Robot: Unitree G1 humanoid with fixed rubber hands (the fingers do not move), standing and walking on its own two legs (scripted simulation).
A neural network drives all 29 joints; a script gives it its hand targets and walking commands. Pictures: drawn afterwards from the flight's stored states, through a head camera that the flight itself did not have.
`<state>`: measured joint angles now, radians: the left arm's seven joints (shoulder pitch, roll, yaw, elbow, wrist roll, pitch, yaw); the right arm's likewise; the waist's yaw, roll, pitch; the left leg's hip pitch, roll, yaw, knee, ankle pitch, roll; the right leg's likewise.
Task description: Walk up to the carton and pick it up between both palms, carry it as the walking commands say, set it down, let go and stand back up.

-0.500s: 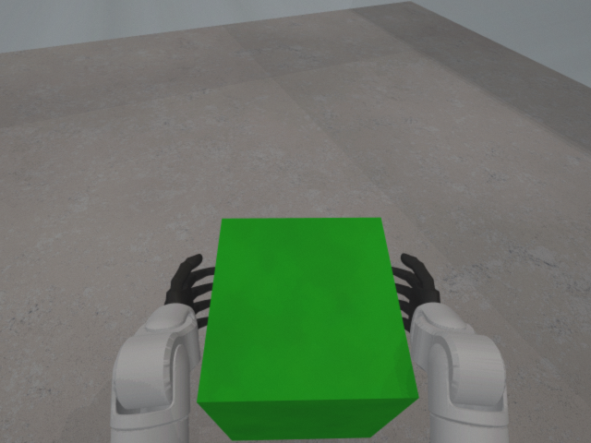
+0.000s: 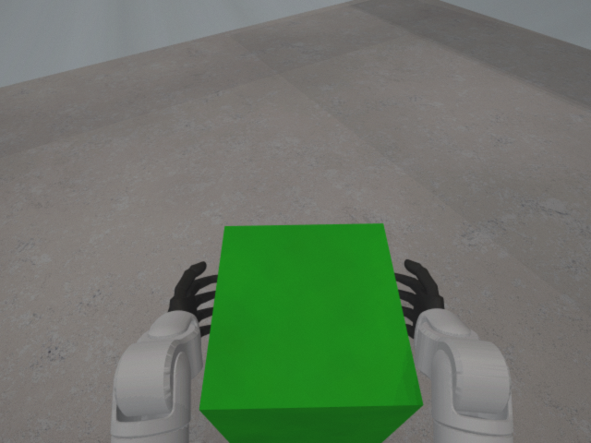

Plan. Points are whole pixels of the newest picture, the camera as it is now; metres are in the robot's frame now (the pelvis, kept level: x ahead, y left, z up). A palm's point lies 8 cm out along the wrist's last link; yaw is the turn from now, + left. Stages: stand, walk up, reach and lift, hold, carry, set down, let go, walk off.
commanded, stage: carry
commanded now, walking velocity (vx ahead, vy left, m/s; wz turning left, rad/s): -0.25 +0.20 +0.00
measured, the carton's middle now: (305, 343) +0.28 -0.02 +0.01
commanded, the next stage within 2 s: none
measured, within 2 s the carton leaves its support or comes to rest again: neither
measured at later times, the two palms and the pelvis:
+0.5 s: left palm out of the picture +0.11 +0.28 +0.08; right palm out of the picture +0.12 -0.01 +0.08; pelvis -0.16 +0.12 -0.01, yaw +0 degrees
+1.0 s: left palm out of the picture +0.03 +0.34 +0.08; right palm out of the picture +0.04 +0.05 +0.08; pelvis -0.23 +0.18 +0.00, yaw -1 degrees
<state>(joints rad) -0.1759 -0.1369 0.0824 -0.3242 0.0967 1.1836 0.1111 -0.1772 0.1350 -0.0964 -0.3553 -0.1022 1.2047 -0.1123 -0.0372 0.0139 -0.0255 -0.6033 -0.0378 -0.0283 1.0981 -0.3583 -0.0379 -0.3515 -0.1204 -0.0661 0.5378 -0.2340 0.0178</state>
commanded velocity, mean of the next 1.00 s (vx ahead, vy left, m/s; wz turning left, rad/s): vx -0.04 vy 0.03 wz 0.00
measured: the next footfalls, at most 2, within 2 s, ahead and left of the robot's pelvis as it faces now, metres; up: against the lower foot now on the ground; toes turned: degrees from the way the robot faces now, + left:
left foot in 0.14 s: -0.01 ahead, +0.20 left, +0.00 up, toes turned +3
right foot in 0.50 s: -0.20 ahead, +0.08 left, +0.00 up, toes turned -3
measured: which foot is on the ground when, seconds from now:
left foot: up 0.00-0.12, down 0.14-0.92, up 0.94-1.00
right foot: down 0.00-0.16, up 0.18-0.48, down 0.50-1.00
